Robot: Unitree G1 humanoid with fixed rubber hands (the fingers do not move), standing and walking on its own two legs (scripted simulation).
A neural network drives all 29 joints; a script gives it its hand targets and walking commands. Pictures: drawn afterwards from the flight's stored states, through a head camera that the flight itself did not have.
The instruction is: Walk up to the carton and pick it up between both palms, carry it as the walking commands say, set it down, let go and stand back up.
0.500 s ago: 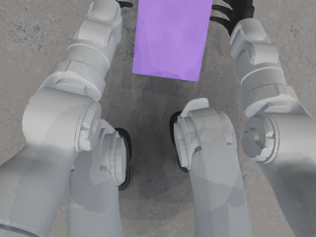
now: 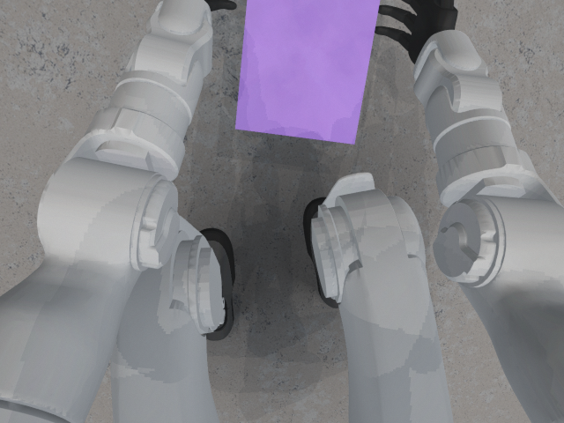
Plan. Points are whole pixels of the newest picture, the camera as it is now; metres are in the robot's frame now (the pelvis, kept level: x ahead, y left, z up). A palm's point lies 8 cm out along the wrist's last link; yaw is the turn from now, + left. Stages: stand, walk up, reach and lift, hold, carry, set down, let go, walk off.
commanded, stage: set down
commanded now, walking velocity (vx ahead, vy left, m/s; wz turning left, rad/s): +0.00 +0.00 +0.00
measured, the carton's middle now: (304, 23) +0.52 -0.12 -0.28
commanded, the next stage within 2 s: none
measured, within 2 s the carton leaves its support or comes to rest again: neither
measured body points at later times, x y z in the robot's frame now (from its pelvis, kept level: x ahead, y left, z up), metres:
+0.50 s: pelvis +0.00 +0.00 +0.01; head +0.38 -0.03 +0.24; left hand +0.56 +0.03 -0.21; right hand +0.46 -0.28 -0.21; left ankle +0.10 +0.09 -0.32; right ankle +0.12 -0.12 -0.31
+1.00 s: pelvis -0.02 -0.01 +0.04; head +0.35 -0.06 +0.28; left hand +0.56 +0.02 -0.13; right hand +0.48 -0.27 -0.13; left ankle +0.10 +0.09 -0.32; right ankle +0.12 -0.12 -0.32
